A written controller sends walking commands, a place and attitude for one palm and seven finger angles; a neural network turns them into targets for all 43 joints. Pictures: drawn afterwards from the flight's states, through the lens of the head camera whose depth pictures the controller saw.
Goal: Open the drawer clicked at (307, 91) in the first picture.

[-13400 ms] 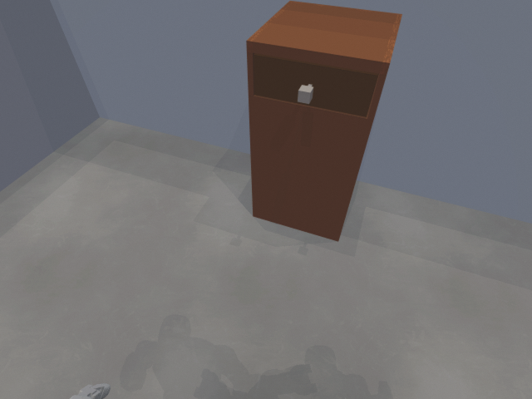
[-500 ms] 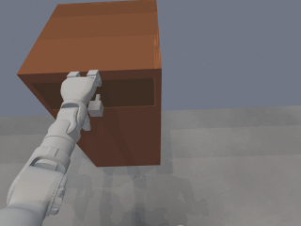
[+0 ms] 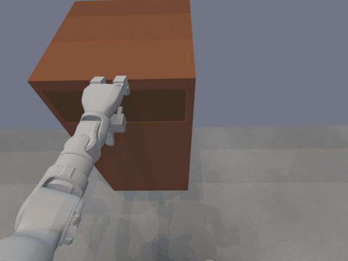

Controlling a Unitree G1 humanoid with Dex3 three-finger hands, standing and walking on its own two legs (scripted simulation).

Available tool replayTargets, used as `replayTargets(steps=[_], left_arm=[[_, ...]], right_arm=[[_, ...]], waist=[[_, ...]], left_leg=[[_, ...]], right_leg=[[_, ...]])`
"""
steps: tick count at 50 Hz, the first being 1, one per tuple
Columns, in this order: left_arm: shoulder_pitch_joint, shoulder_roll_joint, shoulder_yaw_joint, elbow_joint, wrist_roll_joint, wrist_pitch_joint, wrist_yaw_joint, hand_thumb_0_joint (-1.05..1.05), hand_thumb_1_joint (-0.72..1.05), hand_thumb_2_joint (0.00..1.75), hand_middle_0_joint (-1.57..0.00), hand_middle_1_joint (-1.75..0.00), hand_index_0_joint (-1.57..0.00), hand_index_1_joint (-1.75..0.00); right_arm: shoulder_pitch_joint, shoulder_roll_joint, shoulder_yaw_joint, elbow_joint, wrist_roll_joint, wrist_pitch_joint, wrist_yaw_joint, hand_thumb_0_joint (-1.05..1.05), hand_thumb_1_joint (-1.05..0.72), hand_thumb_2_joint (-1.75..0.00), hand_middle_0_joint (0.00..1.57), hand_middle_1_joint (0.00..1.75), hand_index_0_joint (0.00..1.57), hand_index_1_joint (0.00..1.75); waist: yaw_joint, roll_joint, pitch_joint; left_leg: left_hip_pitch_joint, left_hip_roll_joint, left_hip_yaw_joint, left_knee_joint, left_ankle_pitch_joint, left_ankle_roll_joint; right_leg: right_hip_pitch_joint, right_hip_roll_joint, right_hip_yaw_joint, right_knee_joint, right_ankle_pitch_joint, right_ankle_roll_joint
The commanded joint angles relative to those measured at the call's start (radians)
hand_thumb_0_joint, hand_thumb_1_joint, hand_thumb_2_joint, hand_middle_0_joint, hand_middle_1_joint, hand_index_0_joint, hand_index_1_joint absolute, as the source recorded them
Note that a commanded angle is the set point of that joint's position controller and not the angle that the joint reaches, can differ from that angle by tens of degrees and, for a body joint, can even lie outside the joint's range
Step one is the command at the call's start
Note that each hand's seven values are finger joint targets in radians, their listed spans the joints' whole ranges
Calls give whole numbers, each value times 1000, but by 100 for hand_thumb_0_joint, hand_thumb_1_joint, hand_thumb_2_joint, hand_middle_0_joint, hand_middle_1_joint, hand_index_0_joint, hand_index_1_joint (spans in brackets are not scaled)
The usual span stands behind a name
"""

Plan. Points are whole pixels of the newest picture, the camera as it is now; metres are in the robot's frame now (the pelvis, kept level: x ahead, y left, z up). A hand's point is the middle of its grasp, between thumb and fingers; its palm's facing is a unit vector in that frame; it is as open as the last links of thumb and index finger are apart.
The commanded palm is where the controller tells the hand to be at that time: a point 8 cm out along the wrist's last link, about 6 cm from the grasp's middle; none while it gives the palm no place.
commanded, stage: move the hooked fingers above the handle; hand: left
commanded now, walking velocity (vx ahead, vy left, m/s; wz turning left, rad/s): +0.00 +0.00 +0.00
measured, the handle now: (118, 117) +0.50 +0.16 -0.01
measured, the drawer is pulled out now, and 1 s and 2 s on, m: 0.00 0.00 0.00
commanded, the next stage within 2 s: none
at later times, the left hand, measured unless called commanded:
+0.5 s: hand (106, 115) +0.45 +0.17 +0.06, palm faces +0.06 -0.03 -1.00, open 13.9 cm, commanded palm +0.43 +0.19 +0.12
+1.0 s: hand (95, 116) +0.45 +0.19 +0.07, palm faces +0.07 +0.01 -1.00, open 13.8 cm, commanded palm +0.43 +0.20 +0.11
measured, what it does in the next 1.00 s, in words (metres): stands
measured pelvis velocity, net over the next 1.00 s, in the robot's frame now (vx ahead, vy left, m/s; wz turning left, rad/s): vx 0.00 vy -0.01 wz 0.03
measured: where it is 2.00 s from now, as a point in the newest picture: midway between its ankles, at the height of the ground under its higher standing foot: outside the picture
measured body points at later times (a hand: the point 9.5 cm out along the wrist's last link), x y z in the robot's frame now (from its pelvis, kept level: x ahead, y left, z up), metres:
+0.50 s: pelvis +0.00 +0.00 +0.00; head +0.06 -0.02 +0.45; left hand +0.44 +0.17 +0.12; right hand +0.08 -0.28 -0.13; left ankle -0.03 +0.10 -0.72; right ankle +0.02 -0.11 -0.72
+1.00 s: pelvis +0.00 -0.01 +0.00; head +0.06 -0.03 +0.45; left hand +0.44 +0.19 +0.12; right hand +0.08 -0.28 -0.14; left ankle -0.03 +0.10 -0.72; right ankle +0.02 -0.11 -0.72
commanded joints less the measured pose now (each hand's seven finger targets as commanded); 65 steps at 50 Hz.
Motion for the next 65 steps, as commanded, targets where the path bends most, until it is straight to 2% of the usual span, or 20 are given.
replayTargets(steps=[1, 4, 8, 10, 14, 18, 23, 27, 30, 31, 34, 36, 42, 47, 48, 53, 58, 61, 64, 65], left_arm=[[-406, 378, 158, -105, -8, 136, 16, 0, -50, 30, -30, -120, -30, -120], [-362, 335, 126, -88, -13, 143, -18, 0, -50, 30, -30, -120, -30, -120], [-337, 325, 115, -153, -27, 79, -75, 0, -50, 30, -30, -120, -30, -120], [-357, 215, 28, -214, -39, 29, -103, 0, -50, 30, -30, -120, -30, -120], [-403, 154, -25, -338, -56, -64, -112, 0, -50, 30, -30, -120, -30, -120], [-489, 214, 28, -377, -43, -101, -48, 0, -50, 30, -30, -120, -30, -120], [-474, 348, 155, -261, -14, -14, 57, 0, -50, 30, -30, -120, -30, -120], [-391, 309, 122, -131, -17, 101, 36, 0, -50, 30, -30, -120, -30, -120], [-283, 243, 67, -74, -41, 144, -57, 0, -50, 30, -30, -120, -30, -120], [-277, 206, 27, -98, -49, 135, -89, 0, -50, 30, -30, -120, -30, -120], [-249, 248, 56, -140, -52, 102, -136, 0, -50, 30, -30, -120, -30, -120], [-265, 268, 68, -203, -56, 45, -154, 0, -50, 30, -30, -120, -30, -120], [-432, 346, 132, -407, -18, -118, -53, 0, -50, 30, -30, -120, -30, -120], [-479, 328, 131, -311, -14, -55, 53, 0, -50, 30, -30, -120, -30, -120], [-469, 286, 98, -266, -23, -22, 54, 0, -50, 30, -30, -120, -30, -120], [-418, 149, -36, -59, -56, 115, -47, 0, -50, 30, -30, -120, -30, -120], [-419, 131, -54, -174, -86, 30, -172, 0, -50, 30, -30, -120, -30, -120], [-379, 82, -88, -181, -70, -27, -187, 0, -50, 30, -30, -120, -30, -120], [-433, 230, 46, -270, -59, -90, -120, 0, -50, 30, -30, -120, -30, -120], [-449, 323, 129, -305, -50, -105, -85, 0, -50, 30, -30, -120, -30, -120]], right_arm=[[42, -134, -32, -104, 5, 2, -21, 0, -90, -90, 20, 30, 20, 30], [29, -131, -28, -116, 12, 7, -33, 0, -90, -90, 20, 30, 20, 30], [34, -134, -32, -141, 12, -2, -48, 0, -90, -90, 20, 30, 20, 30], [36, -127, -39, -147, 12, -13, -47, 0, -90, -90, 20, 30, 20, 30], [62, -122, -55, -129, 5, -30, -39, 0, -90, -90, 20, 30, 20, 30], [72, -121, -58, -93, 0, -35, -31, 0, -90, -90, 20, 30, 20, 30], [50, -123, -46, -70, -5, -30, -19, 0, -90, -90, 20, 30, 20, 30], [33, -126, -39, -75, 0, -16, -11, 0, -90, -90, 20, 30, 20, 30], [35, -139, -42, -104, 8, -2, -12, 0, -90, -90, 20, 30, 20, 30], [34, -140, -41, -111, 12, 4, -14, 0, -90, -90, 20, 30, 20, 30], [23, -146, -34, -132, 13, 15, -28, 0, -90, -90, 20, 30, 20, 30], [12, -141, -31, -147, 13, 12, -40, 0, -90, -90, 20, 30, 20, 30], [39, -114, -48, -130, -2, -23, -48, 0, -90, -90, 20, 30, 20, 30], [50, -115, -52, -79, -4, -39, -29, 0, -90, -90, 20, 30, 20, 30], [47, -116, -52, -71, -4, -37, -23, 0, -90, -90, 20, 30, 20, 30], [60, -139, -48, -64, 13, -18, -13, 0, -90, -90, 20, 30, 20, 30], [62, -148, -49, -102, 4, -10, -30, 0, -90, -90, 20, 30, 20, 30], [69, -136, -46, -104, 2, -9, -31, 0, -90, -90, 20, 30, 20, 30], [79, -132, -46, -111, -4, -12, -32, 0, -90, -90, 20, 30, 20, 30], [79, -135, -46, -112, -9, -14, -35, 0, -90, -90, 20, 30, 20, 30]], waist=[[32, -102, -401], [31, -133, -345], [27, -118, -365], [-2, -100, -344], [-21, -45, -340], [-23, -6, -339], [17, -3, -368], [31, -35, -380], [26, -114, -401], [16, -126, -364], [25, -182, -315], [23, -171, -289], [14, 15, -356], [-9, 23, -382], [-16, 3, -376], [-42, -81, -315], [-38, -113, -360], [-40, -106, -274], [-7, -51, -314], [16, -42, -355]], left_leg=[[78, -3, 13, -78, 334, 0], [75, 1, 21, -97, 288, 4], [109, 5, 18, -98, 289, 12], [151, 6, 10, -89, 296, 15], [226, 9, -14, -69, 303, 10], [231, 3, -37, -56, 304, 0], [152, -9, -23, -64, 307, -8], [121, -4, 3, -80, 338, -9], [124, 1, 16, -79, 378, -2], [126, 5, 18, -83, 373, 1], [99, 2, 18, -97, 315, 12], [93, -2, 15, -98, 274, 17], [172, -7, -10, -61, 293, 9], [164, -10, -17, -45, 292, -4], [163, -9, -13, -47, 294, -4], [140, -2, -2, -71, 268, 0], [164, -4, -10, -54, 306, 15], [149, -2, -23, -48, 293, 11], [142, -2, -27, -41, 290, 7], [127, -6, -30, -38, 311, 5]], right_leg=[[374, -2, -19, -51, 325, -21], [369, -5, -18, -74, 289, -18], [388, -11, -9, -83, 298, -18], [345, -11, -11, -95, 289, -19], [260, -4, -16, -95, 240, -22], [211, 2, -23, -76, 204, -31], [266, 6, -27, -53, 224, -36], [334, 3, -29, -56, 295, -32], [394, -2, -27, -64, 372, -24], [379, -6, -26, -72, 379, -20], [399, -12, -13, -90, 350, -14], [394, -18, 0, -99, 321, -13], [299, -7, 3, -70, 253, -29], [250, 4, -17, -56, 228, -30], [250, 4, -23, -60, 235, -28], [251, 1, -32, -90, 241, -19], [306, -11, -17, -82, 312, -14], [235, -6, -26, -78, 269, -22], [237, -4, -16, -55, 244, -30], [265, -3, -17, -38, 254, -34]])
